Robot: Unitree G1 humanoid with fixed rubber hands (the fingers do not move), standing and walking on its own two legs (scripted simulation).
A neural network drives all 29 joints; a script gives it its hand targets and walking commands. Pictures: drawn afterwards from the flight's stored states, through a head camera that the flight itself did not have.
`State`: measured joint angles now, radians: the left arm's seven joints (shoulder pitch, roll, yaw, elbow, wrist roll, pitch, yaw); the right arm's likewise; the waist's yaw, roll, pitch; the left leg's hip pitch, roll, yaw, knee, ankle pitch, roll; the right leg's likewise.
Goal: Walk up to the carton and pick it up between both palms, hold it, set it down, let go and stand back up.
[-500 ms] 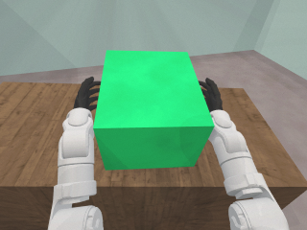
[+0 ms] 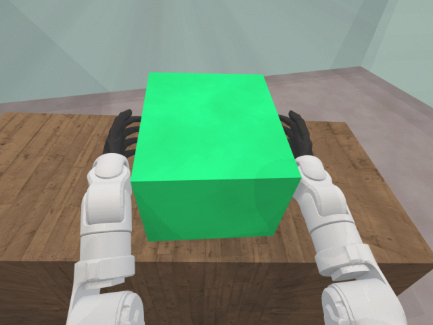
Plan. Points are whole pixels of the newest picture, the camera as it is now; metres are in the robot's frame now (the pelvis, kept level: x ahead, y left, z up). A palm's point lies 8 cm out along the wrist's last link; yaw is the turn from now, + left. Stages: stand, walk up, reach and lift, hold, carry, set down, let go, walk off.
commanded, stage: hold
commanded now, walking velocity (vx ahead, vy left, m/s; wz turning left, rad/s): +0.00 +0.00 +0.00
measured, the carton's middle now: (209, 152) +0.40 +0.01 +0.15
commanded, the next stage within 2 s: none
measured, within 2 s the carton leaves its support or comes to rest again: neither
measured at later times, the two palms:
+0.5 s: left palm (116, 156) +0.35 +0.17 +0.18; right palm (301, 157) +0.35 -0.15 +0.17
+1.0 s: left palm (118, 156) +0.35 +0.17 +0.18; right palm (302, 157) +0.35 -0.16 +0.17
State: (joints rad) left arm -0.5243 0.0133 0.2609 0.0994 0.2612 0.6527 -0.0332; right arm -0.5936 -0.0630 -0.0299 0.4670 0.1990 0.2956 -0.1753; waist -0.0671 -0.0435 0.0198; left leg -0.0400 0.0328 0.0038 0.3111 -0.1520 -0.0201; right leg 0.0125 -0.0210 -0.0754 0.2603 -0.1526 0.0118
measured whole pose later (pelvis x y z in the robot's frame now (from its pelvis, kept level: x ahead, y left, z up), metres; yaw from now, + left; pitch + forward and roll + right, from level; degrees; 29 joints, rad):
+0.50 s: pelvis +0.00 +0.00 +0.00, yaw +0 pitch -8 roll -1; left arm -0.52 0.00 0.28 0.08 0.27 0.67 -0.05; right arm -0.58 -0.05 -0.03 0.46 0.18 0.30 -0.18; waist -0.07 -0.06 0.03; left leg -0.03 0.03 0.00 0.31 -0.15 -0.02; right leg 0.02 -0.02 -0.07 0.26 -0.15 0.01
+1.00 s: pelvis +0.00 +0.00 +0.00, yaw +0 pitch -8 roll -1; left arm -0.50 0.00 0.27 0.04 0.28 0.68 -0.04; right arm -0.57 -0.06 -0.01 0.44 0.20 0.29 -0.18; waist -0.08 -0.06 0.03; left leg -0.02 0.04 0.00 0.32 -0.16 -0.02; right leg 0.04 -0.02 -0.07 0.26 -0.16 0.01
